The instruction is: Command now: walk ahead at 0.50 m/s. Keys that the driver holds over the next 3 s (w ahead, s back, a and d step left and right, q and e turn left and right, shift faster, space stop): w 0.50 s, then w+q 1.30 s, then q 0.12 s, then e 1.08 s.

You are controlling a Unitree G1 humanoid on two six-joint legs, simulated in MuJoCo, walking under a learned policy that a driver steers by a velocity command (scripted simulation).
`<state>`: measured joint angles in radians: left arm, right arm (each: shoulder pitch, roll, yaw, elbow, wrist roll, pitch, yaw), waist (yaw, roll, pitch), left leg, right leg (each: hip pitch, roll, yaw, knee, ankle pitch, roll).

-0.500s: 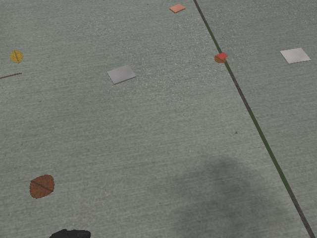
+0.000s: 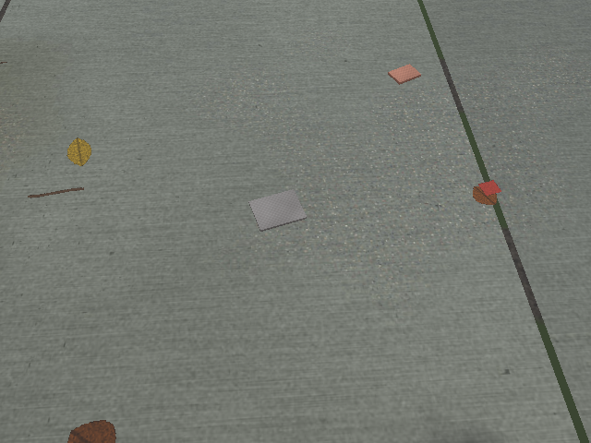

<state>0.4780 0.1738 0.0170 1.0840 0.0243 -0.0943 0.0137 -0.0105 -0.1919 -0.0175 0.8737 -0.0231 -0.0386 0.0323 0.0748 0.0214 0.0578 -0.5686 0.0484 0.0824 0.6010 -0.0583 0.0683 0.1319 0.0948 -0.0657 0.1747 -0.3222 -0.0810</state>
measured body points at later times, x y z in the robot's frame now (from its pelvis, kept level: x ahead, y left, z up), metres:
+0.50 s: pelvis +0.28 +0.02 +0.01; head +0.31 +0.02 +0.46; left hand +0.45 +0.23 -0.12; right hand +0.19 -0.21 -0.14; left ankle +0.17 +0.09 -0.73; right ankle +0.44 -0.11 -0.70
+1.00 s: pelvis +0.54 -0.01 +0.01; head +0.57 -0.01 +0.46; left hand +0.45 +0.22 -0.14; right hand +0.73 -0.21 -0.12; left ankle +0.67 +0.14 -0.68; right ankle +0.47 -0.09 -0.73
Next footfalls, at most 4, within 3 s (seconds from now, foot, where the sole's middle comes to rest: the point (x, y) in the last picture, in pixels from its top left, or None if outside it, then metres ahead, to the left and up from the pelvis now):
0.06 left None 0.21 0.09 -0.77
0.60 right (370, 422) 0.51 -0.09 -0.77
1.16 left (282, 319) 0.75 0.12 -0.77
1.70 right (286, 204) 1.12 0.15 -0.77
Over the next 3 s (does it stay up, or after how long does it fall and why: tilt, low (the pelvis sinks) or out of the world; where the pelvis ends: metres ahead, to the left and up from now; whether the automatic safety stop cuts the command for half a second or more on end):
stays up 1.05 0.25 0.01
